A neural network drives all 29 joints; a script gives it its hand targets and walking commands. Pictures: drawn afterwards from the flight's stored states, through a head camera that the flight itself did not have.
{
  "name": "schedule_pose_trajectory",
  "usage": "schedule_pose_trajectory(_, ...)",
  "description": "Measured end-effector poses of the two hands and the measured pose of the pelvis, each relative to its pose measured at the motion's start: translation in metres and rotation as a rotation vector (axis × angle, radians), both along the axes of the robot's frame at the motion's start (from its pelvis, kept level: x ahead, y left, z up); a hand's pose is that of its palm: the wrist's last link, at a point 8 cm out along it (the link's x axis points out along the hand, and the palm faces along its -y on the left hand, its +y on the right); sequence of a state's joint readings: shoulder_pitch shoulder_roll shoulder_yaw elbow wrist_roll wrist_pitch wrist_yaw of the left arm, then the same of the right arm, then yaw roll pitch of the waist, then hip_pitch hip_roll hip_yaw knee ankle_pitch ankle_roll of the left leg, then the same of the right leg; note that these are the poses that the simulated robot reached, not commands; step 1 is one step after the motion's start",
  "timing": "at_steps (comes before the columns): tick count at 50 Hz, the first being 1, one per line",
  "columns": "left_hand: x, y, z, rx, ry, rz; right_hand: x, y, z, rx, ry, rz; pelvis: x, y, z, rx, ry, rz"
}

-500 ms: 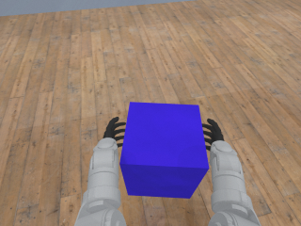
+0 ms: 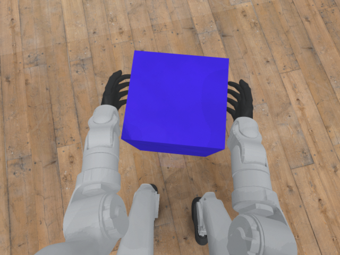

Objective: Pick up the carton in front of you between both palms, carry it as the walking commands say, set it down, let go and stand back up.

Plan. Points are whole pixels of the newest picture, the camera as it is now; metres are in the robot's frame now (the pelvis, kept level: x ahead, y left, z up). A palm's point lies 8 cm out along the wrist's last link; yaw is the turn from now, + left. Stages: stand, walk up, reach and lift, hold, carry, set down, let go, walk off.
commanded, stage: set down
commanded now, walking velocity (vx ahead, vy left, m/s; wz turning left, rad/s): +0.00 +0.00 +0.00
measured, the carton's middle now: (176, 113) +0.45 +0.04 -0.15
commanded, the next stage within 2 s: none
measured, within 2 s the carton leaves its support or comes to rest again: neither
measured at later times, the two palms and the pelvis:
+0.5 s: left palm (123, 109) +0.48 +0.20 -0.25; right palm (218, 114) +0.47 -0.10 -0.23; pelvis -0.02 +0.04 -0.14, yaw -3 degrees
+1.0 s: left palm (131, 113) +0.51 +0.21 -0.41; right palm (206, 117) +0.51 -0.09 -0.40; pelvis -0.03 +0.01 -0.24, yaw -3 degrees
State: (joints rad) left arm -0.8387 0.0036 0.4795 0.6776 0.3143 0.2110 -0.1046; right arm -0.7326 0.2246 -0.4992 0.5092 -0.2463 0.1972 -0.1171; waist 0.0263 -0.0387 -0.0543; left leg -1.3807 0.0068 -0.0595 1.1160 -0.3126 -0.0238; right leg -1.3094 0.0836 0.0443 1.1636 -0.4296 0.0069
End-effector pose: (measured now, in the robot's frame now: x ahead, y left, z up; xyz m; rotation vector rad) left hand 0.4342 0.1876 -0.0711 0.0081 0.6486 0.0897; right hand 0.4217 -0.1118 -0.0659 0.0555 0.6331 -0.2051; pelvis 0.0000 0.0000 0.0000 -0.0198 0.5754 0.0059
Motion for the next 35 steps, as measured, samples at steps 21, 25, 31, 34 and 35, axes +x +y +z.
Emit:
schedule_pose_trajectory(21, 0.04, 0.018, -0.156, -0.03, 0.003, 0.025, 0.049, 0.019, -0.144, -0.035, 0.0, 0.025, -0.016, 0.034, -0.124, -0.06, 0.246, 0.008)
schedule_pose_trajectory(25, 0.044, 0.014, -0.175, -0.026, 0.022, 0.02, 0.053, 0.015, -0.163, -0.031, 0.019, 0.023, -0.019, 0.036, -0.14, -0.058, 0.254, 0.002)
schedule_pose_trajectory(31, 0.05, 0.014, -0.2, 0.005, 0.048, 0.021, 0.061, 0.015, -0.194, -0.021, 0.045, 0.041, -0.025, 0.031, -0.161, -0.045, 0.259, -0.001)
schedule_pose_trajectory(34, 0.053, 0.017, -0.215, 0.019, 0.048, 0.029, 0.068, 0.017, -0.211, -0.019, 0.045, 0.057, -0.029, 0.026, -0.173, -0.037, 0.262, 0.0)
schedule_pose_trajectory(35, 0.054, 0.018, -0.22, 0.022, 0.048, 0.031, 0.071, 0.018, -0.217, -0.019, 0.045, 0.062, -0.03, 0.024, -0.177, -0.034, 0.262, 0.0)
